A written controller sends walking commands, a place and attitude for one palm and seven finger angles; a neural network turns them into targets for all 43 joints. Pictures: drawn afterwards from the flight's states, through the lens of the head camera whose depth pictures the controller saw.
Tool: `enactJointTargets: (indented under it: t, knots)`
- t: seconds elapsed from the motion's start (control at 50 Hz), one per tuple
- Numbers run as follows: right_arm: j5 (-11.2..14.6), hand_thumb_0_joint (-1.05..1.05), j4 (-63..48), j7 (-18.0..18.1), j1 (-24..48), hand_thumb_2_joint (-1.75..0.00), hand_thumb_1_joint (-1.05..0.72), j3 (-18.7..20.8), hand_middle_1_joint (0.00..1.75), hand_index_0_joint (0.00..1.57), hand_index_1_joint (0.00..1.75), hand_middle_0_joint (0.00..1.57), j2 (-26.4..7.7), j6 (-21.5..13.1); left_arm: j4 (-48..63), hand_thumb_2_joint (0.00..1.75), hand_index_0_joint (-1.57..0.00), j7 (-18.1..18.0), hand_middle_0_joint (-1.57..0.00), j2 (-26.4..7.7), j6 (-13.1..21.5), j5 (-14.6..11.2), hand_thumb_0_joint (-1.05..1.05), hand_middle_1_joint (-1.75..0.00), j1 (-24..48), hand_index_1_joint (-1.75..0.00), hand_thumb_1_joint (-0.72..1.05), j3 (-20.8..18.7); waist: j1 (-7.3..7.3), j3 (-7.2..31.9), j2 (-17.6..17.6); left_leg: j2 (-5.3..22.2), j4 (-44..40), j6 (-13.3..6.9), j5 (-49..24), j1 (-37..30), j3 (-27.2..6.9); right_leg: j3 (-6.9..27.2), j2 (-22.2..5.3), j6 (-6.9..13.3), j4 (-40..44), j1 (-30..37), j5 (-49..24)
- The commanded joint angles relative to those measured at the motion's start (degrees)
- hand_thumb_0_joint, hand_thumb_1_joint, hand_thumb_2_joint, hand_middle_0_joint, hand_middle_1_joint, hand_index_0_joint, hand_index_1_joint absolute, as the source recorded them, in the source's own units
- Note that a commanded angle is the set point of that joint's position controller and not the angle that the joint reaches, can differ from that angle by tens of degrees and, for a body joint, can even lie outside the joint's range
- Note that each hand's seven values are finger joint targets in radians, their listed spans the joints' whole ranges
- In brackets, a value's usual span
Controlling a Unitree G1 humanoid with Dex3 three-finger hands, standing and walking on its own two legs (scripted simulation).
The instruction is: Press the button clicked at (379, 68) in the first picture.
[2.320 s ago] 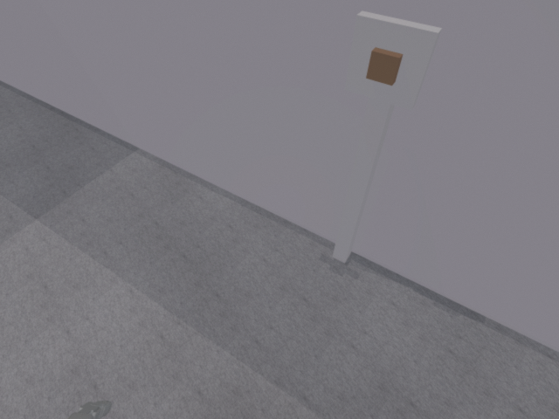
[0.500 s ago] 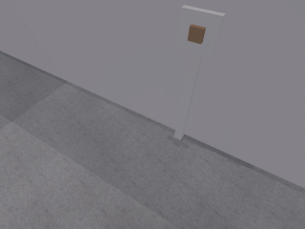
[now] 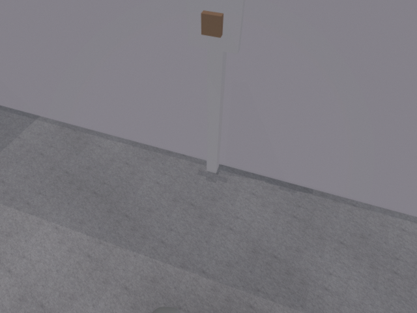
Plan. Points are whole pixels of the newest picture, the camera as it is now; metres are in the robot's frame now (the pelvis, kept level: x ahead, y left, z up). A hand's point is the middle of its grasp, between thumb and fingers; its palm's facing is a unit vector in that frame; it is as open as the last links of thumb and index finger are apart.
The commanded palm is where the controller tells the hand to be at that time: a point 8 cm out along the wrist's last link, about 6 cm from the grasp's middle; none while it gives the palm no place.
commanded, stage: turn to face it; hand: left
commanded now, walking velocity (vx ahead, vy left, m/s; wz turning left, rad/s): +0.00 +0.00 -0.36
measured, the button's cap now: (212, 23) +0.90 +0.08 +0.11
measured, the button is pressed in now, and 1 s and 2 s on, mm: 0 0 0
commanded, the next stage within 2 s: take the last steps up to it in 0.24 s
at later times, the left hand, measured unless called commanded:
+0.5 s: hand out of the picture +0.10 +0.21 -0.16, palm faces -0.22 -0.96 -0.20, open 7.4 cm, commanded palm none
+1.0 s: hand out of the picture +0.08 +0.26 -0.20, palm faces -0.14 -0.98 -0.15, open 7.4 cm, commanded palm none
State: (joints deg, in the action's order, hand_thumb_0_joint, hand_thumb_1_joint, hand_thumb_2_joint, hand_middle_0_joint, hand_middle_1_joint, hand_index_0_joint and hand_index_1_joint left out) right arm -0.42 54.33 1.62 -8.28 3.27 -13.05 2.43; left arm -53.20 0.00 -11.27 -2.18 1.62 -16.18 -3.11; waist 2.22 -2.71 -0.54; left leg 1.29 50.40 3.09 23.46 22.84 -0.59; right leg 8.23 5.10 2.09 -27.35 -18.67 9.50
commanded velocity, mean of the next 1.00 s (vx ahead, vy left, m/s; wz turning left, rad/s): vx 0.20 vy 0.02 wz -0.09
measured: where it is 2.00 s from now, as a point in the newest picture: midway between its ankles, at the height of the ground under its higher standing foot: (213, 275)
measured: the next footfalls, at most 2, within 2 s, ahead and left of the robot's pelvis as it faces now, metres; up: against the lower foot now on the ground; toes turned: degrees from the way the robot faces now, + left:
left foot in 0.12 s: +0.02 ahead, +0.14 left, +0.00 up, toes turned -3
right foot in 0.52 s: -0.03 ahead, -0.09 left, +0.00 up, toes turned -15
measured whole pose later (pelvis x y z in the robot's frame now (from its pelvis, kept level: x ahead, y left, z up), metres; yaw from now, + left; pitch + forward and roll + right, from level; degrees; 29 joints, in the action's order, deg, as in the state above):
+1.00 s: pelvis +0.12 +0.07 -0.02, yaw -12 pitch -1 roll -1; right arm -1.4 58.1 0.1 -13.3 2.6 -9.2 -3.0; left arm -66.2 -0.1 -10.1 0.3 1.3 -23.9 -3.2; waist 0.6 -2.7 -2.5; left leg 4.2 39.8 -3.1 15.3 23.4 9.0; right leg -1.1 -3.5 0.8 -62.6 -14.6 28.3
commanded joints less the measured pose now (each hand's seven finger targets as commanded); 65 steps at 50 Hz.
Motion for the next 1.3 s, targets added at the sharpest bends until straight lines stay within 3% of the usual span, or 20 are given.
enactJointTargets:
  t: [0.0, 0.06, 0.1, 0.12, 0.2, 0.38, 0.46, 0.48, 0.5, 0.52, 0.56, 0.62, 0.82, 0.86, 0.88, 0.9, 0.92, 0.98, 1.04, 1.28]
  knots:
    - [0.4, 0.0, -4.7, 0.5, -1.8, -0.9, -0.9, 0.8, 0.3, 0.2, 0.3, 0.2, -4.3, -2.3, 4.4, 0.9, -0.2, -1.0, -0.2, -13.0, 0.6, 0.2, 0.0, -0.3, 0.1, -0.3, 0.9, -3.4, -1.0, 7.1, -8.4, -0.8, -11.2, -1.2, 0.6, -2.7, 0.1, 19.4, -14.3, 8.2, 8.0, 6.8, -9.1]
    - [0.7, 0.0, -2.9, 1.0, -8.8, -0.9, -0.9, 0.8, 0.3, 0.2, 0.3, 0.2, -5.5, -3.4, 5.3, 0.9, -0.2, -0.9, -0.2, -11.2, 0.3, -0.4, 0.0, -0.3, 3.1, -0.3, 0.9, -2.9, -4.19, 8.7, -5.4, 0.8, -28.0, -2.5, -8.5, -19.1, -0.5, 14.5, -9.1, 2.8, 2.7, -3.2, -3.5]
    - [-0.6, 0.0, -4.7, 1.0, -8.0, -0.9, -0.9, 2.0, 0.3, 0.2, 0.3, 0.2, -13.2, -3.3, 7.3, 0.9, -0.2, -0.1, -0.2, -6.8, 0.2, -0.5, 0.0, -0.3, 3.4, -0.3, 0.9, -2.1, -4.17, 3.6, 16.9, 22.3, -38.4, -10.9, -6.9, -19.6, -22.3, -1.8, 1.6, -3.0, -19.4, -18.9, 20.8]
    - [-0.8, 0.0, -4.7, 1.2, -6.1, -0.9, -0.9, 1.7, 0.3, 0.2, 0.3, 0.2, -11.7, -3.3, 6.5, 0.9, -0.2, -0.3, -0.2, -9.1, -0.3, 0.2, 0.0, -0.3, 5.3, -0.3, 0.9, -2.8, -4.3, 0.7, 15.1, 23.6, -38.4, -12.5, -10.8, -11.7, -22.4, -1.0, -1.8, -4.3, -28.9, -17.3, 20.0]
    - [-1.0, 0.0, -5.5, 1.0, -1.1, -0.9, -0.9, 0.1, 0.3, 0.2, 0.3, 0.2, -7.2, -3.8, 2.9, 0.9, -0.2, 0.9, -0.2, -7.0, -0.7, 0.1, 0.0, -0.3, 0.2, -0.3, 0.9, -2.6, 0.01, 0.4, 8.2, 12.8, -34.5, -11.0, -20.7, -8.7, -4.9, -4.8, -3.7, -5.2, -40.6, -13.4, 11.2]
    - [-1.5, 0.0, 1.0, 0.7, -13.4, -0.9, -0.9, 1.0, 0.3, 0.2, 0.3, 0.2, -8.6, -3.5, 3.7, 0.9, -0.2, 1.0, -0.2, -3.7, -0.1, -0.1, 0.0, -0.3, 7.7, -0.3, 0.9, -0.4, -5.64, 2.0, 10.8, 16.2, -33.6, -12.9, -18.5, -16.4, -6.1, -11.1, -5.5, -3.8, -16.5, -4.8, 18.0]
    - [-1.1, 0.0, 3.3, 0.0, -13.3, -0.9, -0.9, 0.7, 0.3, 0.2, 0.3, 0.2, -7.7, -3.6, 0.0, 0.9, -0.2, 1.1, -0.2, -3.4, 1.7, -0.1, 0.0, -0.3, 1.0, -0.3, 0.9, -0.2, -2.02, 2.6, 6.0, 13.0, -27.7, -9.2, -5.9, -9.4, -3.5, -13.2, -4.6, -1.9, 4.0, 11.0, 8.6]
    - [-0.7, 0.0, 3.6, -0.3, -13.8, -0.9, -0.9, 0.1, 0.3, 0.2, 0.3, 0.2, -5.2, -3.8, -1.7, 0.9, -0.2, 0.6, -0.2, -5.3, 2.6, 0.0, 0.0, -0.3, -2.3, -0.3, 0.9, -0.7, -0.68, 3.0, 0.4, 10.3, -21.1, -6.5, -2.3, -0.9, 0.4, -7.9, -9.2, -0.1, 8.1, 21.3, 8.5]
    - [-0.2, 0.0, 2.3, -0.6, -12.6, -0.9, -0.9, -1.0, 0.3, 0.2, 0.3, 0.2, -1.3, -4.3, -3.8, 0.9, -0.2, -0.2, -0.2, -10.0, 3.4, 0.2, 0.0, -0.3, -8.0, -0.3, 0.9, -1.4, 1.58, 3.5, -13.2, 3.6, -8.2, -3.0, 6.4, 11.9, 8.9, 9.1, -22.2, 5.0, 13.6, 29.7, 12.4]
    - [-1.2, 0.0, -0.6, -1.0, -5.8, -0.9, -0.9, -0.7, 0.3, 0.2, 0.3, 0.2, -3.2, -4.3, -5.0, 0.9, -0.2, -0.6, -0.2, -12.5, 3.2, -0.5, 0.0, -0.3, -12.7, -0.3, 0.9, -1.7, 4.41, 0.4, -11.6, 2.8, 0.3, -2.4, 12.4, 18.0, 6.3, 17.0, -28.5, 9.9, 16.4, 25.8, 13.2]
    - [-1.3, 0.0, 0.3, -1.7, -4.3, -0.9, -0.9, 0.2, 0.3, 0.2, 0.3, 0.2, -3.9, -3.6, -5.3, 0.9, -0.2, -1.1, -0.2, -10.0, 4.0, -0.5, 0.0, -0.3, -9.5, -0.3, 0.9, -1.7, 2.51, -4.3, -12.9, 5.0, 7.8, -2.7, 4.8, 19.6, 2.6, 16.6, -26.4, 10.5, 19.8, 18.2, 24.1]
    - [-1.5, 0.0, 2.8, -2.4, -7.7, -0.9, -0.9, 0.3, 0.3, 0.2, 0.3, 0.2, -1.2, -3.4, -4.9, 0.9, -0.2, -1.3, -0.2, -5.7, 5.2, -0.2, 0.0, -0.3, -6.0, -0.3, 0.9, -0.6, -1.41, -7.4, -4.5, 6.3, 7.9, -1.4, -4.9, 16.3, 3.6, 3.5, -22.3, 7.6, 18.5, 12.5, 9.0]
    - [-0.5, 0.0, 0.6, -3.8, -6.3, -0.9, -0.9, 0.4, 0.3, 0.2, 0.3, 0.2, 0.1, -4.4, -8.8, 0.9, -0.2, -1.3, -0.2, -8.3, 5.9, 0.3, 0.0, -0.3, -6.9, -0.3, 0.9, -1.2, -2.97, -6.0, -7.5, 4.4, -11.0, -2.9, -9.2, 0.9, 7.6, -6.1, -20.8, 4.5, 13.4, 8.2, 0.2]
    - [-0.9, 0.0, 4.3, -2.9, -17.7, -0.9, -0.9, 1.1, 0.3, 0.2, 0.3, 0.2, -2.7, -5.1, -9.1, 0.9, -0.2, -1.1, -0.2, -7.3, 5.5, 0.1, 0.0, -0.3, -6.5, -0.3, 0.9, -1.2, -7.92, -0.6, -1.3, 1.9, -17.6, -3.4, -11.4, -16.1, 8.4, -10.7, -16.6, 2.2, -2.2, 4.2, -5.1]
    - [-1.8, 0.0, 6.5, -1.9, -25.7, -0.9, -0.9, 2.1, 0.3, 0.2, 0.3, 0.2, -7.7, -5.6, -8.7, 0.9, -0.2, -0.7, -0.2, -4.4, 5.1, -0.4, 0.0, -0.3, -8.8, -0.3, 0.9, -0.9, -9.86, 5.1, 10.9, 9.2, -23.4, -5.6, -6.6, -25.3, -1.5, -14.5, -11.1, 0.2, -18.6, -0.9, 1.9]
    - [-1.7, 0.0, 7.3, -1.2, -29.7, -0.9, -0.9, 3.0, 0.3, 0.2, 0.3, 0.2, -13.1, -5.7, -7.1, 0.9, -0.2, -0.2, -0.2, -1.3, 4.8, -1.1, 0.0, -0.3, -11.0, -0.3, 0.9, -0.5, -9.26, 9.2, 24.4, 22.6, -33.9, -10.7, -1.9, -30.8, -23.8, -16.1, -3.5, -1.8, -36.7, -12.0, 24.7]
    - [-1.1, 0.0, 7.5, -0.6, -27.0, -0.9, -0.9, 2.7, 0.3, 0.2, 0.3, 0.2, -12.5, -5.2, -6.0, 0.9, -0.2, -0.5, -0.2, -2.0, 4.7, -0.8, 0.0, -0.3, -8.1, -0.3, 0.9, -0.2, -9.17, 9.8, 20.2, 24.5, -39.5, -12.4, 9.8, -26.9, -27.9, -9.6, -5.3, -0.3, -46.3, -14.7, 24.2]
    - [-1.1, 0.0, 4.8, -0.3, -14.5, -0.9, -0.9, 0.6, 0.3, 0.2, 0.3, 0.2, -4.1, -6.1, -6.3, 0.9, -0.2, 0.8, -0.2, -1.2, 4.8, 0.2, 0.0, -0.3, -2.6, -0.3, 0.9, -0.4, -4.98, -2.0, 5.7, 19.8, -41.2, -11.2, 8.7, -8.2, -16.3, -8.5, -11.8, -0.4, -47.4, -15.9, 11.5]
    - [-0.8, 0.0, 4.9, -0.2, -11.1, -0.9, -0.9, 0.2, 0.3, 0.2, 0.3, 0.2, -1.7, -7.0, -7.8, 0.9, -0.2, 0.7, -0.2, 1.4, 3.1, 0.4, 0.0, -0.3, -7.8, -0.3, 0.9, -0.2, -1.33, -1.5, 7.0, 15.8, -42.1, -10.3, -0.4, -3.4, -4.4, -10.4, -12.2, -1.6, -39.8, -9.9, 7.8]
    - [-1.4, 0.0, 8.2, -0.4, -17.1, -0.9, -0.9, 1.1, 0.3, 0.2, 0.3, 0.2, -2.1, -6.2, -1.4, 0.9, -0.2, 0.8, -0.2, 1.2, 3.5, 0.4, 0.0, -0.3, 6.8, -0.3, 0.9, -0.6, -4.4, -4.9, 3.9, 16.6, -40.3, -13.3, -8.6, -13.3, -2.7, -13.3, -11.0, -2.7, -11.9, -8.8, 6.5]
